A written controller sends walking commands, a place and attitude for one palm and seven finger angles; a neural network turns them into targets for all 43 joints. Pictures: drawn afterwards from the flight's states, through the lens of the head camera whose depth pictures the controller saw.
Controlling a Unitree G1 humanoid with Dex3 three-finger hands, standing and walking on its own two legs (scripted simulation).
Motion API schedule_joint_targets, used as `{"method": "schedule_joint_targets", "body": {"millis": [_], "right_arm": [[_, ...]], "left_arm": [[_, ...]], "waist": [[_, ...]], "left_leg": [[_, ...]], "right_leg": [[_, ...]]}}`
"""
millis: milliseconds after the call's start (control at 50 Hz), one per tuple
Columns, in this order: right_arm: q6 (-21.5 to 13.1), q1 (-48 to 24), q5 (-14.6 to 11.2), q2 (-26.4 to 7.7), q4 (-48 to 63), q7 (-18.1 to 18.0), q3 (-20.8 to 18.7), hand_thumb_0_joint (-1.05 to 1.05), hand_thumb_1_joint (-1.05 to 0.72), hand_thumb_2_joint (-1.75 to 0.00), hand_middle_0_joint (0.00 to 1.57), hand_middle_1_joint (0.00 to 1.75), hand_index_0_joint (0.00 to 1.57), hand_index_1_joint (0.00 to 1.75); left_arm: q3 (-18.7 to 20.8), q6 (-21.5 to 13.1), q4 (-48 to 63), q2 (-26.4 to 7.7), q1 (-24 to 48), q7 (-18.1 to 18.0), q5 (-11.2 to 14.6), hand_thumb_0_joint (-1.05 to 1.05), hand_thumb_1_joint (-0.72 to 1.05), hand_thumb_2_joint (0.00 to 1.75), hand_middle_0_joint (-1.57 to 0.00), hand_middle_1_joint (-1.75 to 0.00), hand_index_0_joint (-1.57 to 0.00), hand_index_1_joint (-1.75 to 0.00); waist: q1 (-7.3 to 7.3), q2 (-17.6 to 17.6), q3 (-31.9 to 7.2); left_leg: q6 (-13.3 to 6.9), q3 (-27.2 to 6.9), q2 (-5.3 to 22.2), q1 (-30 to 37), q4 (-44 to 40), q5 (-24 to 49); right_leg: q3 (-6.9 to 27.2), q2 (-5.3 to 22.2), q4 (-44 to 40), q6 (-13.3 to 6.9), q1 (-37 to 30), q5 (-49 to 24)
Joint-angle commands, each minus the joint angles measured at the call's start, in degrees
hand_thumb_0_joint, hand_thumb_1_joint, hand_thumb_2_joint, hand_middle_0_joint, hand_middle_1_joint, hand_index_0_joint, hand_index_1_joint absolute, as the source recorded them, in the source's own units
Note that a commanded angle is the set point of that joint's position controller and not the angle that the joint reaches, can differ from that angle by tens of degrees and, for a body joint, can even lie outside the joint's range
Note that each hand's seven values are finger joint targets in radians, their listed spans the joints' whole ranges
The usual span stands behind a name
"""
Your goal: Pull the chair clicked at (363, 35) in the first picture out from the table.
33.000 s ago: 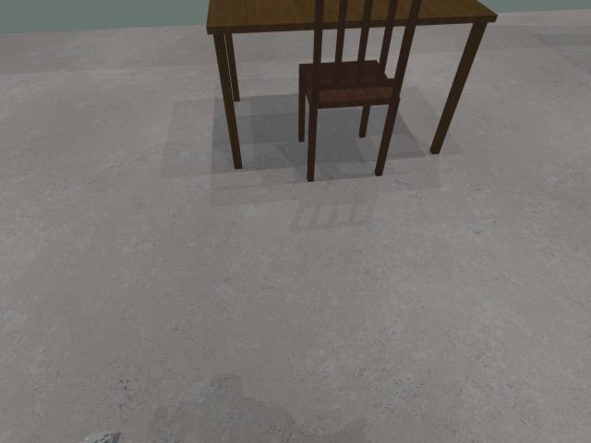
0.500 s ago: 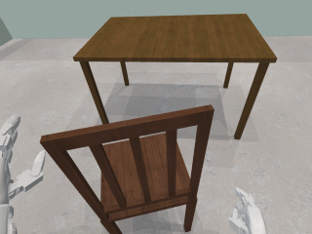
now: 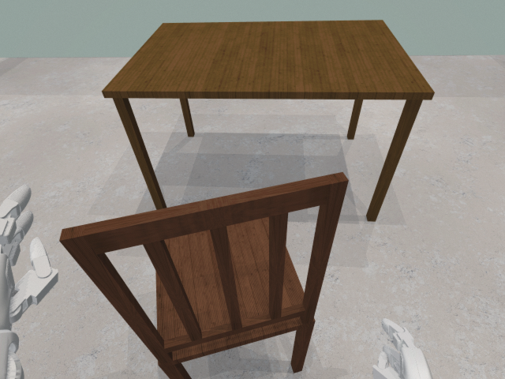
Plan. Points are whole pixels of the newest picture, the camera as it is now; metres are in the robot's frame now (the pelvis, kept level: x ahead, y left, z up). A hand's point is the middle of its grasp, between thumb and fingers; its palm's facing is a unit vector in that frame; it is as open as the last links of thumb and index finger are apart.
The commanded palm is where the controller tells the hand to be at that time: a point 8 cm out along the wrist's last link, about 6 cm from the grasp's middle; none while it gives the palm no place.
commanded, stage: step back with the hand held close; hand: left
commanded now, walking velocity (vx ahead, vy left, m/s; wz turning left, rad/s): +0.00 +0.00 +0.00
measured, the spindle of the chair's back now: (229, 285) +0.30 +0.09 -0.05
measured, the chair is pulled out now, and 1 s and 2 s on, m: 0.64 0.64 0.64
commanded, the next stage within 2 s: stop stepping back and stand still in 1.84 s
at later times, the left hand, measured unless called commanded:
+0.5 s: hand (34, 294) +0.16 +0.27 +0.16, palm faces +0.40 -0.75 -0.52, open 7.4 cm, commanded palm +0.10 +0.31 +0.17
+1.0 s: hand (0, 338) +0.11 +0.27 +0.16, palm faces +0.49 -0.72 -0.48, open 7.4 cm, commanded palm +0.05 +0.30 +0.17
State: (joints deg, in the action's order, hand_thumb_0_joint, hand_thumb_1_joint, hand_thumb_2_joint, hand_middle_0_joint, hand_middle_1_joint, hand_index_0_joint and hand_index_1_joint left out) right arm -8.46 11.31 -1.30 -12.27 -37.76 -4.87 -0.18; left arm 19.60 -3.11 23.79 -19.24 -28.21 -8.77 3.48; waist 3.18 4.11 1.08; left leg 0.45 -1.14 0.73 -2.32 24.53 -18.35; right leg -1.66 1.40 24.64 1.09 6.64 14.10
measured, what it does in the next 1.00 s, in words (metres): shifts its weight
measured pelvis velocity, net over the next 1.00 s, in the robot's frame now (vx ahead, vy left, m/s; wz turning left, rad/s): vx -0.09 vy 0.00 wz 0.00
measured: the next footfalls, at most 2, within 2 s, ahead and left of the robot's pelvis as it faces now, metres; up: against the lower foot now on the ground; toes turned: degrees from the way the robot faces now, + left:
left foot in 1.66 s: -0.12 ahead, +0.12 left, +0.00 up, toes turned +2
right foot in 1.88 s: -0.15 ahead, -0.14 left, +0.00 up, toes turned +1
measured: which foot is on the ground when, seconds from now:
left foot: down 0.00-1.00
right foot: down 0.00-1.00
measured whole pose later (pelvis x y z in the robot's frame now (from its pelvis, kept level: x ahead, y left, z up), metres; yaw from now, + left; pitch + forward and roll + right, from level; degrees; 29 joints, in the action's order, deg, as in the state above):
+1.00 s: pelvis -0.09 +0.00 -0.02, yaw +0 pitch +0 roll -1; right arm -6.5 12.2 -0.9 -11.2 -34.3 -5.1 -0.8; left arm 26.4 -10.2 30.7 -22.9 -30.1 -11.0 0.8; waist 0.8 0.2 2.9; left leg -0.2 -1.3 0.5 -21.8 38.1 -16.9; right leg -1.3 1.4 33.0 1.2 23.7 9.5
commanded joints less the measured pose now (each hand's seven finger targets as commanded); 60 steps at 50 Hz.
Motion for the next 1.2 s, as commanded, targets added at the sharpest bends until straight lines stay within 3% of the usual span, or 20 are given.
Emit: {"method": "schedule_joint_targets", "body": {"millis": [0,20,60,120,240,360,440,520,620,660,700,780,840,900,980,1020,1060,1100,1160,1180], "right_arm": [[-3.1,-8.11,0.15,-6.19,9.78,-0.34,-1.57,0.0,-0.9,-0.9,0.2,0.3,0.2,0.3],[-1.68,-7.42,-0.22,-7.29,11.0,-0.37,-1.96,0.0,-0.9,-0.9,0.2,0.3,0.2,0.3],[-0.24,-6.98,0.16,-6.8,10.33,-0.17,-2.16,0.0,-0.9,-0.9,0.2,0.3,0.2,0.3],[1.27,-7.96,0.6,-7.13,11.7,0.36,-2.32,0.0,-0.9,-0.9,0.2,0.3,0.2,0.3],[3.49,-8.46,0.6,-6.26,13.25,0.23,-3.14,0.0,-0.9,-0.9,0.2,0.3,0.2,0.3],[2.86,-8.27,0.49,-5.77,13.05,-0.66,-3.37,0.0,-0.9,-0.9,0.2,0.3,0.2,0.3],[2.18,-7.6,0.59,-5.67,12.32,-1.01,-3.3,0.0,-0.9,-0.9,0.2,0.3,0.2,0.3],[1.95,-6.53,0.55,-5.99,12.2,-1.21,-3.37,0.0,-0.9,-0.9,0.2,0.3,0.2,0.3],[2.09,-6.02,0.59,-5.94,12.41,-1.3,-3.01,0.0,-0.9,-0.9,0.2,0.3,0.2,0.3],[1.92,-6.09,0.75,-6.17,12.66,-1.34,-2.75,0.0,-0.9,-0.9,0.2,0.3,0.2,0.3],[1.5,-6.25,0.58,-6.27,13.07,-1.57,-2.66,0.0,-0.9,-0.9,0.2,0.3,0.2,0.3],[-0.01,-6.45,0.14,-6.65,13.57,-1.62,-2.91,0.0,-0.9,-0.9,0.2,0.3,0.2,0.3],[-0.86,-5.73,0.44,-6.88,13.55,-1.38,-3.15,0.0,-0.9,-0.9,0.2,0.3,0.2,0.3],[-1.38,-4.8,0.36,-6.75,13.11,-1.2,-3.52,0.0,-0.9,-0.9,0.2,0.3,0.2,0.3],[-1.02,-4.23,1.0,-6.83,11.01,-0.49,-3.98,0.0,-0.9,-0.9,0.2,0.3,0.2,0.3],[-0.56,-4.64,1.33,-6.49,10.58,-0.2,-3.58,0.0,-0.9,-0.9,0.2,0.3,0.2,0.3],[0.0,-5.49,1.44,-6.07,10.12,-0.35,-3.63,0.0,-0.9,-0.9,0.2,0.3,0.2,0.3],[0.36,-6.19,1.31,-6.33,10.61,-0.63,-3.8,0.0,-0.9,-0.9,0.2,0.3,0.2,0.3],[-0.71,-6.82,0.76,-7.31,12.44,-1.1,-4.02,0.0,-0.9,-0.9,0.2,0.3,0.2,0.3],[-1.08,-7.16,0.55,-6.64,12.29,-1.38,-4.13,0.0,-0.9,-0.9,0.2,0.3,0.2,0.3]], "left_arm": [[5.98,-3.66,11.3,-10.54,7.44,-0.94,-0.22,0.0,0.9,0.9,-0.2,-0.3,-0.2,-0.3],[15.09,-7.05,15.89,-20.02,16.52,-1.07,0.42,0.0,0.9,0.9,-0.2,-0.3,-0.2,-0.3],[10.41,-7.43,8.03,-12.39,6.88,-0.17,-0.2,0.0,0.9,0.9,-0.2,-0.3,-0.2,-0.3],[8.5,-8.12,10.28,-10.36,0.57,0.03,-0.72,0.0,0.9,0.9,-0.2,-0.3,-0.2,-0.3],[12.04,-8.35,15.54,-13.44,-5.53,-1.13,-1.16,0.0,0.9,0.9,-0.2,-0.3,-0.2,-0.3],[13.35,-8.91,18.29,-14.46,-6.16,-1.81,-0.81,0.0,0.9,0.9,-0.2,-0.3,-0.2,-0.3],[12.33,-8.16,16.02,-13.08,-5.29,-2.19,-0.74,0.0,0.9,0.9,-0.2,-0.3,-0.2,-0.3],[11.16,-7.84,16.53,-13.01,-2.8,-2.56,-1.12,0.0,0.9,0.9,-0.2,-0.3,-0.2,-0.3],[11.41,-7.95,16.97,-14.03,-1.03,-3.4,-1.51,0.0,0.9,0.9,-0.2,-0.3,-0.2,-0.3],[12.13,-8.39,17.39,-14.65,-0.8,-3.68,-1.81,0.0,0.9,0.9,-0.2,-0.3,-0.2,-0.3],[12.96,-9.02,18.4,-14.91,-1.71,-3.94,-2.05,0.0,0.9,0.9,-0.2,-0.3,-0.2,-0.3],[13.89,-9.79,18.46,-14.86,-2.27,-3.97,-2.55,0.0,0.9,0.9,-0.2,-0.3,-0.2,-0.3],[13.45,-10.25,18.63,-13.84,-1.43,-3.67,-2.77,0.0,0.9,0.9,-0.2,-0.3,-0.2,-0.3],[13.25,-10.54,17.95,-13.77,-0.12,-3.45,-3.0,0.0,0.9,0.9,-0.2,-0.3,-0.2,-0.3],[13.7,-10.81,18.46,-15.76,1.0,-3.61,-2.47,0.0,0.9,0.9,-0.2,-0.3,-0.2,-0.3],[13.1,-10.98,20.26,-15.33,0.16,-3.8,-2.29,0.0,0.9,0.9,-0.2,-0.3,-0.2,-0.3],[14.78,-11.12,19.87,-16.26,-1.89,-4.13,-2.28,0.0,0.9,0.9,-0.2,-0.3,-0.2,-0.3],[15.77,-11.43,20.11,-16.22,-4.19,-4.18,-2.34,0.0,0.9,0.9,-0.2,-0.3,-0.2,-0.3],[16.78,-12.34,20.89,-15.18,-3.95,-3.8,-3.48,0.0,0.9,0.9,-0.2,-0.3,-0.2,-0.3],[16.98,-12.35,20.59,-15.59,-3.59,-3.68,-3.47,0.0,0.9,0.9,-0.2,-0.3,-0.2,-0.3]], "waist": [[-0.36,-0.83,-3.03],[-1.98,-1.22,4.42],[-2.52,-3.58,2.11],[-2.35,0.61,-3.78],[-2.43,-2.17,-11.15],[-2.35,1.72,-10.82],[-2.45,1.01,-8.21],[-2.95,-2.87,-6.46],[-3.13,-6.02,-4.41],[-3.11,-4.77,-3.8],[-2.96,0.22,-4.28],[-2.62,5.06,-4.9],[-2.57,4.94,-4.49],[-2.73,0.83,-2.76],[-3.17,-7.77,-3.63],[-3.35,-9.28,-6.39],[-3.24,-7.59,-8.21],[-3.23,-2.07,-8.48],[-3.14,9.51,-7.14],[-2.99,8.74,-7.04]], "left_leg": [[-0.25,0.6,1.8,-4.66,-4.12,17.39],[-1.43,0.16,3.31,-8.83,-3.62,11.86],[-1.3,-0.37,3.14,-7.7,-3.31,11.54],[-1.37,-0.2,4.09,-6.75,-3.75,19.59],[-1.1,-1.04,5.37,-7.14,-1.25,29.46],[-1.47,-2.33,7.06,-9.99,-1.33,29.56],[-1.97,-2.96,7.58,-15.29,-1.73,20.4],[-1.43,-2.17,4.7,-17.68,0.56,7.64],[-1.43,-1.94,2.29,-17.76,2.81,-3.93],[-1.79,-3.07,3.11,-19.0,1.08,-6.48],[-2.72,-4.79,5.07,-23.47,-3.22,-8.9],[-4.38,-7.19,8.14,-32.81,-6.89,-11.69],[-4.67,-7.09,8.7,-37.58,-5.96,-12.14],[-4.45,-6.29,7.44,-39.11,-2.87,-14.2],[-1.79,-2.95,1.42,-25.0,8.67,-10.45],[-1.35,-2.95,1.05,-19.69,10.87,-6.45],[-1.6,-3.76,1.98,-18.67,8.67,-4.91],[-2.55,-6.53,4.92,-23.4,1.84,-5.64],[-6.31,-11.77,12.45,-42.42,-8.82,-14.56],[-6.58,-12.41,13.13,-42.5,-7.83,-9.13]], "right_leg": [[-0.96,0.93,-2.33,-2.21,-2.99,-12.94],[5.68,3.15,-5.91,-2.19,2.98,-16.01],[5.72,3.83,-5.61,-2.42,1.68,-17.23],[3.51,3.93,-2.44,-1.9,-2.05,-22.21],[2.27,4.07,1.18,-1.51,-4.3,-28.13],[1.67,3.27,4.63,-1.11,-1.67,-21.59],[2.59,3.37,5.06,-1.08,-0.87,-17.6],[6.45,4.9,0.71,-2.0,1.91,-16.22],[9.89,6.96,-6.33,-3.07,9.0,1.74],[8.68,6.12,-6.28,-2.53,9.98,6.51],[6.44,4.14,-2.99,-1.44,5.42,6.25],[3.68,1.74,6.3,-0.39,-3.56,-1.55],[4.0,1.64,10.35,-0.37,-5.99,-5.74],[6.28,2.48,9.48,-0.93,-4.01,-5.4],[14.36,8.83,-5.2,-5.01,11.67,4.3],[13.23,10.73,-6.46,-5.76,14.21,4.34],[10.84,9.64,-4.99,-4.76,13.65,3.57],[7.91,6.1,-0.79,-3.02,8.96,3.04],[2.11,-0.46,16.71,-0.13,-6.53,-3.19],[1.69,-0.61,18.74,-0.06,-7.38,-8.29]]}}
